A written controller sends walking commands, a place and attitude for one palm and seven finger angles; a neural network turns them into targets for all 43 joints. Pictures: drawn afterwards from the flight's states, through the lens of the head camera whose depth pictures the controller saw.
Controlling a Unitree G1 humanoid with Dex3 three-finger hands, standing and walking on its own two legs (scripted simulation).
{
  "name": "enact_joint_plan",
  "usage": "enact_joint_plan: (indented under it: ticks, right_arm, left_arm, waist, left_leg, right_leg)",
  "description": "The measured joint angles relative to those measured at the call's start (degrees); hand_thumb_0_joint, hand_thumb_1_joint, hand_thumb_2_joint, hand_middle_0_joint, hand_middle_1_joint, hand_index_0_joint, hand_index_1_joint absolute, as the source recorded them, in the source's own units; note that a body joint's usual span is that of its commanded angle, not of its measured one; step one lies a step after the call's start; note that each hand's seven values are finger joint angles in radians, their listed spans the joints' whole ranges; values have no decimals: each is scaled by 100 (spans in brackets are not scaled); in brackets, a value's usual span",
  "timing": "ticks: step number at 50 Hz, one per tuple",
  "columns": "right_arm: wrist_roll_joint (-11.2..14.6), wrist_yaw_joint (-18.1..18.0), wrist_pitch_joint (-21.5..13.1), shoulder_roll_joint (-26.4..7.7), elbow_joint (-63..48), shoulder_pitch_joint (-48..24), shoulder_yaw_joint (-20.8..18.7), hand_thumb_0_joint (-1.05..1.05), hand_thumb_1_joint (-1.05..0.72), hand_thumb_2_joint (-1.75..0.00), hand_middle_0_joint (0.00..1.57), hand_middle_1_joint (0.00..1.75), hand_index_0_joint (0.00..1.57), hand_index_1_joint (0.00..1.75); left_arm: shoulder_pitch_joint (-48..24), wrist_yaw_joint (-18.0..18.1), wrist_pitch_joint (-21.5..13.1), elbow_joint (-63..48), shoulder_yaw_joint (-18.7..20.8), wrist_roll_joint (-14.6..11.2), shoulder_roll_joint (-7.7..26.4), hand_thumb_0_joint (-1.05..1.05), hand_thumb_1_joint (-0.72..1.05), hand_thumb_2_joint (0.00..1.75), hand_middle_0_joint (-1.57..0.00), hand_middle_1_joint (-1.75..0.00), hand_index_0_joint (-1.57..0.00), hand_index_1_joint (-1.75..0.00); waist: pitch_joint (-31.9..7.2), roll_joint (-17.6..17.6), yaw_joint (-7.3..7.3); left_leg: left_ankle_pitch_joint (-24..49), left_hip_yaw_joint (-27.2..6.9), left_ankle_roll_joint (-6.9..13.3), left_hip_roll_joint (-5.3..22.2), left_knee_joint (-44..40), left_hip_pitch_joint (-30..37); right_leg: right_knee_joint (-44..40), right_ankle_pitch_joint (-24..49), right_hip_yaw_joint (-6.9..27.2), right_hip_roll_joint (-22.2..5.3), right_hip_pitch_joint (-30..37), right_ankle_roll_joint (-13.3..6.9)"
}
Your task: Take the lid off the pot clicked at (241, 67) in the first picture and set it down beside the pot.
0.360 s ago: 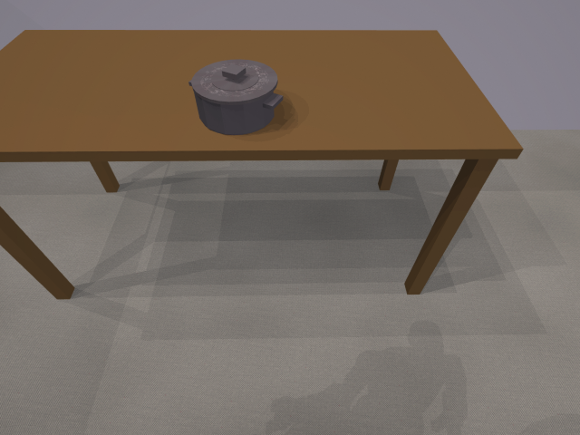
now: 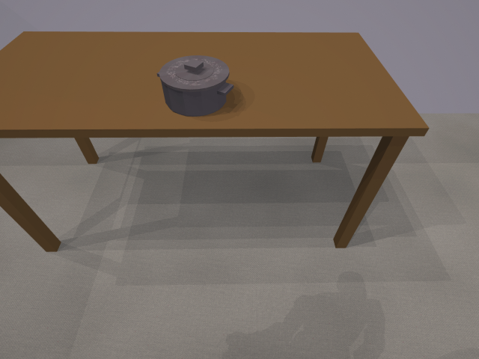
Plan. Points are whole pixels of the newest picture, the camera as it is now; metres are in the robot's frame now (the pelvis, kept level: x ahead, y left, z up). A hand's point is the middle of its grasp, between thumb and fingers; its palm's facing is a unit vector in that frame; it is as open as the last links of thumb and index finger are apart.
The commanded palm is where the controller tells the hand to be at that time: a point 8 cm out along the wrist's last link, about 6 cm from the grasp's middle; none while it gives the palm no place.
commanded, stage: look at it before walking up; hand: left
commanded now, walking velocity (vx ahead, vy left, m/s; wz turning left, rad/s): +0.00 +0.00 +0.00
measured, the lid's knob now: (193, 65) +0.85 +0.18 +0.08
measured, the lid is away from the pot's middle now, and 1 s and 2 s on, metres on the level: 0.00 0.00 0.00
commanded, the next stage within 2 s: take the last steps up to it in 0.28 s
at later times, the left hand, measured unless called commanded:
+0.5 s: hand out of the picture +0.01 +0.19 -0.18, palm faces +0.01 -0.98 -0.21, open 7.4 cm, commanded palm none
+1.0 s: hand (158, 317) +0.23 +0.19 -0.17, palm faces +0.00 -0.98 -0.19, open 7.3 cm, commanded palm none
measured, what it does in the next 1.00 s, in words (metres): walks ahead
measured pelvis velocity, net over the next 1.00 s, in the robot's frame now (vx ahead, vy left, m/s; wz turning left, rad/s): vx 0.14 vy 0.00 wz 0.03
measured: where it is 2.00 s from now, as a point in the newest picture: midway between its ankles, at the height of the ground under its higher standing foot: (252, 339)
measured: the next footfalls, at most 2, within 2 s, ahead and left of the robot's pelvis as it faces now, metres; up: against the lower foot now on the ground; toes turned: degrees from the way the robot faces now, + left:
right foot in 1.06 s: +0.33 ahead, -0.12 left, +0.00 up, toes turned -4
left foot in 1.44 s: +0.41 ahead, +0.11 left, +0.00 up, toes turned +10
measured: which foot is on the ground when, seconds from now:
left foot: down 0.00-1.00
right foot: down 0.00-0.66, up 0.68-1.00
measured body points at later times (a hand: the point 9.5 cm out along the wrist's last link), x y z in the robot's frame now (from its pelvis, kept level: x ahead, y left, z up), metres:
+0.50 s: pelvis +0.00 +0.00 +0.00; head +0.01 +0.00 +0.45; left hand +0.01 +0.24 -0.16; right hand +0.00 -0.23 -0.16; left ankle -0.01 +0.14 -0.74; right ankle -0.02 -0.10 -0.74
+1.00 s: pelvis +0.14 +0.00 -0.01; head +0.19 -0.01 +0.44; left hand +0.23 +0.24 -0.16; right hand +0.01 -0.18 -0.15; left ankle -0.01 +0.13 -0.74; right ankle +0.27 -0.11 -0.71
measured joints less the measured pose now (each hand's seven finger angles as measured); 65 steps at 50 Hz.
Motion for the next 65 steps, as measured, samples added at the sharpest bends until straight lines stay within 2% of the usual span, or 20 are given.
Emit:
enact_joint_plan:
  ticks: [23,28,30,32,34,36,39,42,44,46,51,52,53,54,56,58,59,61,65]
  right_arm:
    - [-3,-26,19,204,111,314,0,1,-90,-90,20,29,20,30]
    - [-59,24,91,256,73,622,-57,1,-90,-90,20,29,20,30]
    - [-66,34,96,278,50,777,-91,1,-90,-90,20,29,20,30]
    - [-61,44,52,303,22,919,-119,1,-90,-90,20,29,20,30]
    - [-74,38,-44,364,-15,1024,-140,1,-90,-90,20,29,20,30]
    - [-102,3,-187,415,-106,1160,-163,1,-90,-90,20,29,20,30]
    - [-85,-56,-333,565,-139,1408,-125,0,-90,-90,20,29,20,30]
    - [-54,-77,-404,711,-20,1650,-59,0,-90,-90,20,29,20,30]
    - [-40,-80,-412,779,70,1778,-33,0,-90,-90,20,29,20,30]
    - [-44,-75,-398,815,138,1859,-27,0,-90,-90,20,29,20,30]
    - [-79,-46,-329,734,225,1894,-89,1,-90,-90,21,29,21,30]
    - [-73,-37,-313,710,232,1913,-106,1,-90,-90,21,29,21,30]
    - [-53,-14,-287,713,231,1946,-120,1,-90,-90,21,29,21,30]
    - [-24,7,-225,672,231,1859,-136,1,-90,-90,21,30,21,30]
    - [-3,29,-117,529,178,1561,-200,1,-90,-90,21,29,21,30]
    - [-33,36,-58,388,27,1225,-265,1,-90,-90,20,29,21,30]
    - [-50,32,-44,329,-80,1061,-291,1,-90,-90,20,29,20,30]
    - [-66,25,-30,248,-313,754,-330,1,-91,-90,20,29,20,30]
    - [-64,67,-54,220,-692,288,-361,1,-91,-90,20,29,20,30]
  left_arm:
    - [320,25,7,82,8,6,-202,1,91,90,-20,-30,-20,-30]
    - [573,-39,55,1,95,43,-287,1,91,90,-20,-30,-20,-30]
    - [724,-51,38,-40,148,50,-320,1,91,90,-20,-30,-20,-30]
    - [880,-56,17,-50,194,55,-339,1,91,90,-20,-30,-20,-30]
    - [1034,-72,51,-17,235,57,-325,1,91,90,-20,-30,-20,-30]
    - [1083,-85,131,56,248,84,-340,1,91,90,-20,-30,-20,-30]
    - [913,-139,142,34,283,97,-296,1,91,90,-20,-30,-20,-30]
    - [590,-201,96,-167,310,81,-254,1,91,90,-20,-30,-20,-30]
    - [346,-216,75,-331,330,68,-246,1,92,90,-19,-30,-20,-30]
    - [92,-236,59,-490,343,48,-231,1,92,90,-19,-30,-20,-30]
    - [-421,-278,-44,-808,359,25,-248,1,92,90,-19,-30,-20,-30]
    - [-476,-282,-112,-866,356,35,-242,1,92,90,-19,-30,-20,-30]
    - [-512,-273,-208,-929,352,55,-209,1,92,90,-19,-30,-20,-30]
    - [-570,-234,-292,-955,368,50,-231,1,92,90,-19,-30,-20,-30]
    - [-589,-169,-344,-965,359,20,-319,1,92,90,-19,-30,-20,-30]
    - [-470,-102,-322,-908,340,26,-392,0,92,90,-19,-30,-20,-30]
    - [-384,-72,-300,-857,330,40,-428,0,92,90,-19,-30,-20,-30]
    - [-189,-18,-266,-754,339,52,-487,0,92,90,-20,-30,-20,-30]
    - [139,-3,-224,-629,385,74,-334,-1,95,90,-20,-30,-20,-30]
  waist:
    - [27,-13,2]
    - [-75,21,39]
    - [-111,21,35]
    - [-119,-26,33]
    - [-113,-199,48]
    - [-111,-251,-20]
    - [-27,-307,-136]
    - [69,-294,-142]
    - [125,-247,-149]
    - [191,-182,-171]
    - [343,8,-301]
    - [358,38,-311]
    - [338,-14,-315]
    - [376,25,-285]
    - [455,168,-260]
    - [426,221,-255]
    - [386,224,-261]
    - [287,199,-267]
    - [100,72,-114]
  left_leg:
    - [-38,-17,-1,20,85,-60]
    - [-661,-58,182,48,790,-299]
    - [-912,40,263,78,1149,-438]
    - [-862,175,305,63,1159,-432]
    - [-753,309,273,-53,1123,-313]
    - [-891,416,300,-112,1038,-197]
    - [-761,441,331,-195,528,108]
    - [-569,398,325,-226,-67,458]
    - [-504,358,288,-215,-376,677]
    - [-511,324,229,-180,-583,877]
    - [-959,298,29,-11,-476,1272]
    - [-1196,271,16,45,-128,1235]
    - [-1465,278,68,57,580,996]
    - [-1654,195,173,96,1698,575]
    - [-1520,10,361,138,3769,-318]
    - [-1156,33,420,211,4752,-1057]
    - [-1033,72,404,262,4871,-1354]
    - [-883,174,328,364,4586,-1782]
    - [-582,379,193,440,3062,-1976]
  right_leg:
    - [6,-2,-17,19,-19,-6]
    - [322,-301,-94,40,-59,-30]
    - [414,-437,-168,29,-30,-34]
    - [548,-596,-213,-24,6,-4]
    - [946,-901,-117,-157,-96,-59]
    - [2044,-1271,-100,-191,-572,-119]
    - [3423,-1016,-174,-298,-1431,-105]
    - [3786,-527,-255,-463,-2129,-13]
    - [3624,-251,-299,-559,-2454,29]
    - [3086,-26,-370,-624,-2602,40]
    - [1534,261,-559,-518,-2257,-96]
    - [1246,315,-596,-459,-2026,-140]
    - [1035,393,-565,-476,-1830,-238]
    - [1254,414,-614,-451,-1862,-262]
    - [1463,215,-748,-344,-1732,-250]
    - [1287,128,-814,-247,-1471,-240]
    - [1134,143,-834,-213,-1329,-223]
    - [813,180,-859,-165,-1063,-229]
    - [328,176,-847,-128,-620,-238]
